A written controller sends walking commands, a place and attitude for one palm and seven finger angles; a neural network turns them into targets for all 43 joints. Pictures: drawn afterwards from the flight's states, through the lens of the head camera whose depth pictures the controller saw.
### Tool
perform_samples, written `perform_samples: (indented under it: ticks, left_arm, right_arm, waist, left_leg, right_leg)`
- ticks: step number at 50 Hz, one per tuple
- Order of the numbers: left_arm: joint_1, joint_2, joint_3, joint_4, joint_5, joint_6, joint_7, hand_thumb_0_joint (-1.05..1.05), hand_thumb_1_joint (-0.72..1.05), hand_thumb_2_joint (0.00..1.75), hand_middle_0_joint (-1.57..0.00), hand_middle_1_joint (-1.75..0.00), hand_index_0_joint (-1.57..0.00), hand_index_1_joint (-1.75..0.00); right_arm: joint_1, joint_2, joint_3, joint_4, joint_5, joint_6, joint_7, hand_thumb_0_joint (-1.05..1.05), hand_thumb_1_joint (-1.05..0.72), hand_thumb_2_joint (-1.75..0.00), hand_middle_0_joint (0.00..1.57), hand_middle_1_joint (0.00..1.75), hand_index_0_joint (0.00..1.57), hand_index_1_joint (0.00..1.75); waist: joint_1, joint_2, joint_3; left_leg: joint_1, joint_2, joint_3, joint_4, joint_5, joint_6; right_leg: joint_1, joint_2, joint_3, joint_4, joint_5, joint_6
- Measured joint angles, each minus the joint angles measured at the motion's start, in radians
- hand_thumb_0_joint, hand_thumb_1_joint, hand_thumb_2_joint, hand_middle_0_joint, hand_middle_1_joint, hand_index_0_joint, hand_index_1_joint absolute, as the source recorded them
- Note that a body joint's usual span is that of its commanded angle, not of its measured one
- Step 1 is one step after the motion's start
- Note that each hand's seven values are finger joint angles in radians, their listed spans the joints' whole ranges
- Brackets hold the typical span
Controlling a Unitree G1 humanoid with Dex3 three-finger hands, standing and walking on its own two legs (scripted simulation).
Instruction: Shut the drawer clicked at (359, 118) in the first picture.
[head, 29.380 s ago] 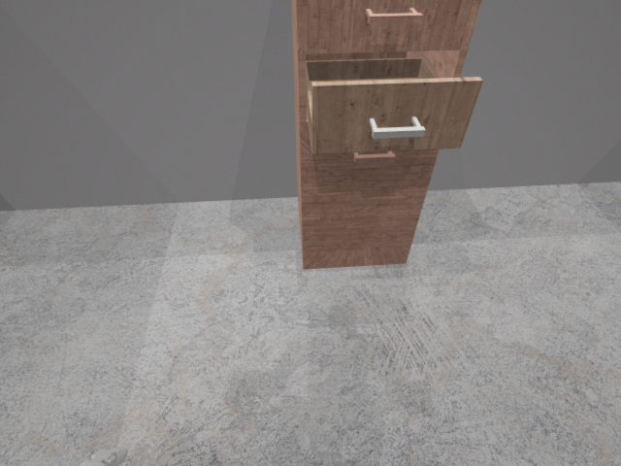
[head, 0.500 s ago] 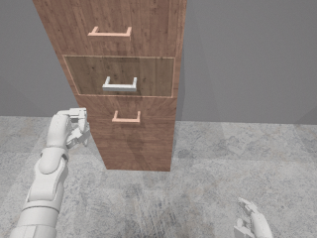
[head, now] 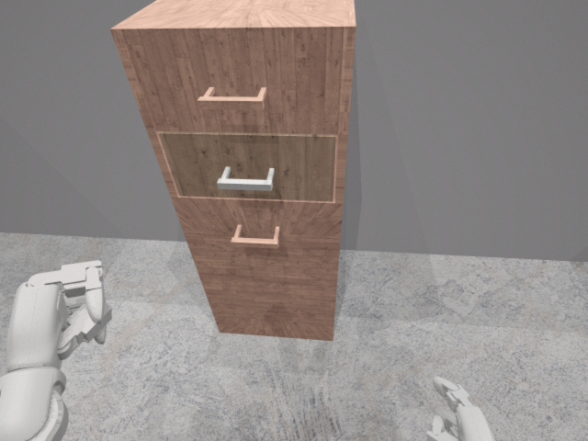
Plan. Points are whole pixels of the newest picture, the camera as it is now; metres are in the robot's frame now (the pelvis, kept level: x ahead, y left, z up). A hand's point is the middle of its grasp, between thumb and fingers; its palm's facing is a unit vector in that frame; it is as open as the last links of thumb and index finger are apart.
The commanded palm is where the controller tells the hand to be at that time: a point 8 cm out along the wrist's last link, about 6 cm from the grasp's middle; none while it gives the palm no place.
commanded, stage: draw the hand back to the body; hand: left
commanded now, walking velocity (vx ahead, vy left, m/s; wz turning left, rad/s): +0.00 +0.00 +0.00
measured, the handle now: (247, 178) +0.64 +0.19 +0.00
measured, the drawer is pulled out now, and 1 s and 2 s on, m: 0.00 0.00 0.00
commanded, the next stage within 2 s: step back with the hand held close in 0.26 s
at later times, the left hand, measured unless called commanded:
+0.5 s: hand (89, 314) +0.19 +0.24 +0.17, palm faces +0.42 -0.80 -0.43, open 3.3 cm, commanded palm +0.13 +0.27 +0.17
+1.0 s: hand (53, 368) +0.14 +0.25 +0.15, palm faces +0.36 -0.79 -0.49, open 3.2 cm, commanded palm +0.08 +0.29 +0.17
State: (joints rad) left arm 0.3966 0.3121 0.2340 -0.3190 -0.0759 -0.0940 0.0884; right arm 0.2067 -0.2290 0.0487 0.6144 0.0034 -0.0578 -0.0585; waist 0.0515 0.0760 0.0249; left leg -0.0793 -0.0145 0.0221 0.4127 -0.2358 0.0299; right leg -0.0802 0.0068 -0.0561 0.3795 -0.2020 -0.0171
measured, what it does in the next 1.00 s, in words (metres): shifts its weight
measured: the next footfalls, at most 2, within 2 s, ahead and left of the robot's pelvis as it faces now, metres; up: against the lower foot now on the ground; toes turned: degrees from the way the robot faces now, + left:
right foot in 1.40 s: -0.21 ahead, -0.11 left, +0.00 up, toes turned +2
left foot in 1.72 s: -0.04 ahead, +0.08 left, +0.00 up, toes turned +0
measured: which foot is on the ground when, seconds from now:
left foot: down 0.00-1.00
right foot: down 0.00-1.00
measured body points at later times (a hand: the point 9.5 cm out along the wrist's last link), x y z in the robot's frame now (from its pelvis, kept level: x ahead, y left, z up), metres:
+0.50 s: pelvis +0.00 -0.01 +0.00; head -0.01 -0.03 +0.45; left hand +0.16 +0.28 +0.19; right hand +0.19 -0.23 -0.08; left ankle +0.00 +0.10 -0.74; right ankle +0.01 -0.11 -0.74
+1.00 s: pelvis -0.05 +0.01 -0.01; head -0.04 +0.00 +0.44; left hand +0.11 +0.29 +0.18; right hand +0.15 -0.22 -0.08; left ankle +0.00 +0.10 -0.74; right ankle +0.01 -0.11 -0.74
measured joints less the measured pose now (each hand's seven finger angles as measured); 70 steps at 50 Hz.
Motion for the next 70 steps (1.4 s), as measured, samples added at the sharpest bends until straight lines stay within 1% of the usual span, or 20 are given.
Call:
perform_samples:
  ticks: [5,8,13,17,21,26,30,34,38,43,48,53,56,59,60,62,64,66,68,70]
  left_arm:
    - [0.125,0.016,0.041,-0.111,0.003,-0.016,0.007,0.02,0.89,0.9,-1.41,-1.6,-1.4,-1.59]
    - [0.163,0.016,0.056,-0.138,0.007,-0.029,0.012,0.02,0.89,0.9,-1.41,-1.6,-1.4,-1.59]
    - [0.122,-0.011,0.04,-0.093,0.016,-0.031,0.023,0.02,0.89,0.9,-1.41,-1.6,-1.4,-1.59]
    - [0.102,-0.019,0.024,-0.074,0.021,-0.022,0.029,0.02,0.89,0.9,-1.41,-1.6,-1.4,-1.59]
    - [0.116,-0.008,0.029,-0.101,0.022,-0.024,0.025,0.02,0.89,0.9,-1.41,-1.6,-1.4,-1.59]
    - [0.138,0.026,0.101,-0.134,0.026,-0.08,0.022,0.02,0.89,0.9,-1.41,-1.6,-1.4,-1.59]
    - [0.173,0.027,0.095,-0.144,0.023,-0.09,0.017,0.02,0.89,0.9,-1.41,-1.6,-1.4,-1.59]
    - [0.223,0.049,0.088,-0.177,0.018,-0.081,0.011,0.02,0.89,0.9,-1.41,-1.6,-1.4,-1.59]
    - [0.254,0.086,0.109,-0.224,0.015,-0.077,0.015,0.02,0.89,0.9,-1.41,-1.6,-1.4,-1.59]
    - [0.244,0.101,0.134,-0.247,0.021,-0.088,0.024,0.02,0.89,0.9,-1.41,-1.6,-1.4,-1.59]
    - [0.22,0.077,0.131,-0.232,0.038,-0.105,0.029,0.02,0.89,0.9,-1.41,-1.6,-1.4,-1.59]
    - [0.217,0.055,0.115,-0.237,0.053,-0.125,0.037,0.02,0.89,0.9,-1.41,-1.6,-1.4,-1.59]
    - [0.217,0.055,0.106,-0.258,0.054,-0.14,0.05,0.02,0.89,0.9,-1.41,-1.6,-1.4,-1.59]
    - [0.212,0.064,0.107,-0.279,0.053,-0.154,0.063,0.02,0.88,0.9,-1.41,-1.6,-1.4,-1.59]
    - [0.211,0.069,0.112,-0.282,0.054,-0.159,0.066,0.02,0.88,0.9,-1.41,-1.6,-1.4,-1.59]
    - [0.203,0.083,0.127,-0.276,0.065,-0.166,0.068,0.02,0.88,0.9,-1.41,-1.6,-1.4,-1.59]
    - [0.195,0.1,0.144,-0.262,0.074,-0.171,0.064,0.02,0.88,0.9,-1.41,-1.6,-1.41,-1.59]
    - [0.202,0.113,0.165,-0.262,0.075,-0.179,0.062,0.02,0.88,0.9,-1.41,-1.6,-1.41,-1.59]
    - [0.223,0.119,0.189,-0.27,0.067,-0.192,0.061,0.02,0.88,0.9,-1.41,-1.6,-1.4,-1.59]
    - [0.243,0.12,0.202,-0.281,0.051,-0.201,0.059,0.02,0.89,0.9,-1.41,-1.6,-1.4,-1.59]
  right_arm:
    - [0.008,-0.007,-0.016,0.001,-0.001,-0.026,-0.005,0.01,-0.91,-0.9,0.2,0.3,0.2,0.3]
    - [0.004,-0.009,-0.023,0.003,-0.001,-0.041,-0.011,0.01,-0.91,-0.9,0.2,0.3,0.2,0.3]
    - [-0.015,-0.007,-0.025,0.012,-0.002,-0.058,-0.023,0.01,-0.91,-0.9,0.2,0.3,0.2,0.3]
    - [-0.019,0.001,-0.021,0.02,-0.008,-0.07,-0.028,0.01,-0.91,-0.9,0.2,0.3,0.2,0.3]
    - [-0.01,0.007,-0.015,0.016,-0.011,-0.07,-0.025,0.01,-0.91,-0.9,0.2,0.3,0.2,0.3]
    - [-0.025,0.001,-0.025,-0.012,-0.013,-0.014,-0.007,0.01,-0.91,-0.9,0.2,0.3,0.2,0.3]
    - [-0.039,-0.016,-0.048,-0.027,-0.008,0.027,-0.003,0.01,-0.91,-0.9,0.2,0.3,0.2,0.3]
    - [-0.041,-0.02,-0.067,-0.042,0.001,0.062,-0.009,0.01,-0.91,-0.9,0.2,0.3,0.2,0.3]
    - [-0.036,-0.011,-0.072,-0.06,0.006,0.081,-0.017,0.01,-0.91,-0.9,0.2,0.3,0.2,0.3]
    - [-0.045,0.004,-0.064,-0.079,0.004,0.077,-0.022,0.01,-0.91,-0.9,0.2,0.3,0.2,0.3]
    - [-0.056,0.013,-0.05,-0.097,0.003,0.057,-0.02,0.01,-0.91,-0.9,0.2,0.3,0.2,0.3]
    - [-0.038,0.012,-0.044,-0.096,-0.002,0.038,-0.015,0.01,-0.91,-0.9,0.2,0.3,0.2,0.3]
    - [-0.019,0.008,-0.045,-0.081,-0.006,0.032,-0.016,0.01,-0.9,-0.9,0.2,0.3,0.2,0.3]
    - [-0.002,0.003,-0.046,-0.061,-0.01,0.029,-0.023,0.01,-0.9,-0.9,0.2,0.3,0.2,0.3]
    - [0.004,0.002,-0.046,-0.056,-0.011,0.027,-0.026,0.01,-0.9,-0.9,0.2,0.3,0.2,0.3]
    - [0.017,0.007,-0.049,-0.05,-0.013,0.018,-0.033,0.01,-0.91,-0.9,0.2,0.3,0.2,0.3]
    - [0.038,0.018,-0.055,-0.044,-0.015,0.009,-0.034,0.01,-0.91,-0.9,0.2,0.3,0.2,0.3]
    - [0.056,0.029,-0.054,-0.039,-0.017,-0.002,-0.029,0.01,-0.91,-0.9,0.2,0.3,0.2,0.3]
    - [0.059,0.04,-0.048,-0.034,-0.021,-0.018,-0.022,0.01,-0.9,-0.9,0.2,0.3,0.2,0.3]
    - [0.041,0.05,-0.042,-0.028,-0.026,-0.035,-0.012,0.01,-0.9,-0.9,0.2,0.3,0.2,0.3]
  waist:
    - [0.013,0.01,-0.008]
    - [0.021,0.017,-0.006]
    - [0.028,0.018,0.014]
    - [0.026,0.011,0.017]
    - [0.014,0.008,0.003]
    - [-0.027,0.008,-0.01]
    - [-0.046,0.005,0.002]
    - [-0.054,-0.009,0.011]
    - [-0.048,-0.031,0.011]
    - [-0.038,-0.049,0.004]
    - [-0.035,-0.048,-0.001]
    - [-0.036,-0.047,-0.008]
    - [-0.041,-0.059,-0.008]
    - [-0.049,-0.072,-0.002]
    - [-0.052,-0.072,0.0]
    - [-0.067,-0.07,0.003]
    - [-0.081,-0.063,-0.009]
    - [-0.083,-0.059,-0.035]
    - [-0.074,-0.068,-0.061]
    - [-0.062,-0.087,-0.077]
  left_leg:
    - [0.005,0.009,-0.004,0.004,-0.004,-0.006]
    - [0.006,0.013,-0.009,0.008,-0.005,-0.009]
    - [-0.002,0.014,-0.02,0.01,0.002,-0.011]
    - [-0.002,0.015,-0.019,0.006,0.003,-0.014]
    - [-0.001,0.018,-0.016,0.008,-0.006,-0.015]
    - [-0.079,0.022,-0.024,0.038,-0.014,-0.013]
    - [-0.121,0.007,-0.014,0.03,0.0,-0.002]
    - [-0.151,-0.009,-0.003,0.032,0.009,0.008]
    - [-0.175,-0.02,0.005,0.05,0.009,0.015]
    - [-0.201,-0.029,0.014,0.076,0.016,0.022]
    - [-0.244,-0.027,0.015,0.121,0.021,0.025]
    - [-0.301,-0.011,0.0,0.181,0.0,0.022]
    - [-0.333,-0.008,-0.011,0.218,-0.039,0.014]
    - [-0.344,-0.006,-0.014,0.217,0.005,0.018]
    - [-0.345,-0.002,-0.015,0.209,0.036,0.024]
    - [-0.348,-0.002,-0.024,0.198,0.06,0.033]
    - [-0.355,-0.003,-0.044,0.176,0.072,0.035]
    - [-0.372,0.0,-0.056,0.15,0.095,0.033]
    - [-0.4,0.003,-0.052,0.127,0.117,0.028]
    - [-0.435,0.003,-0.033,0.101,0.144,0.021]
  right_leg:
    - [0.012,0.009,-0.004,-0.01,0.003,-0.005]
    - [0.019,0.013,-0.009,-0.016,0.005,-0.008]
    - [0.016,0.014,-0.02,-0.017,0.009,-0.012]
    - [0.012,0.016,-0.018,-0.015,0.007,-0.015]
    - [0.012,0.018,-0.016,-0.014,0.0,-0.015]
    - [-0.046,0.023,-0.023,-0.021,0.01,-0.012]
    - [-0.102,0.006,-0.014,-0.003,0.014,0.0]
    - [-0.149,-0.011,-0.004,0.032,0.007,0.011]
    - [-0.183,-0.023,0.003,0.072,-0.002,0.017]
    - [-0.22,-0.034,0.011,0.118,-0.004,0.022]
    - [-0.259,-0.033,0.01,0.155,0.005,0.021]
    - [-0.287,-0.019,-0.006,0.155,0.029,0.013]
    - [-0.299,-0.015,-0.015,0.15,0.044,0.01]
    - [-0.308,-0.013,-0.019,0.155,0.044,0.014]
    - [-0.313,-0.007,-0.017,0.164,0.02,0.017]
    - [-0.326,0.013,0.011,0.234,-0.042,0.028]
    - [-0.313,0.04,0.039,0.334,-0.079,0.03]
    - [-0.265,0.062,0.056,0.368,-0.112,0.028]
    - [-0.196,0.065,0.066,0.333,-0.14,0.024]
    - [-0.126,0.055,0.074,0.249,-0.161,0.016]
